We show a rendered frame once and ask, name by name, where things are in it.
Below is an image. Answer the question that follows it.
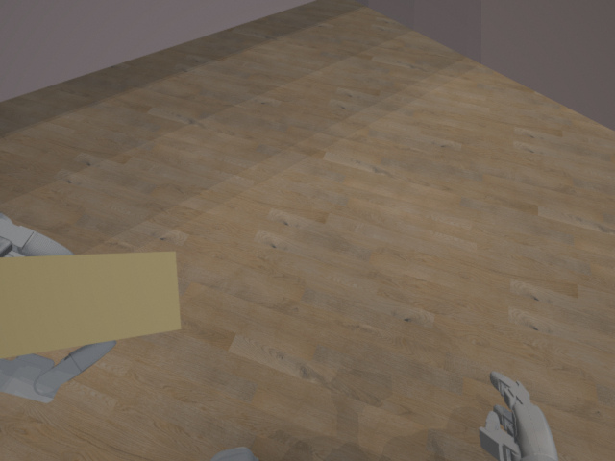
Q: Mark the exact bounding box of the right robot hand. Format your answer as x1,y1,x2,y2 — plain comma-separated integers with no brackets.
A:
480,372,558,461

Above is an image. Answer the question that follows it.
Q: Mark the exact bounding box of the left robot hand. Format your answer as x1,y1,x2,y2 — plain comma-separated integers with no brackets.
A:
0,212,117,403

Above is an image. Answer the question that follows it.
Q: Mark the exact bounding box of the sponge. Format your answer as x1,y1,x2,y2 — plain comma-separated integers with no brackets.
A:
0,252,181,359

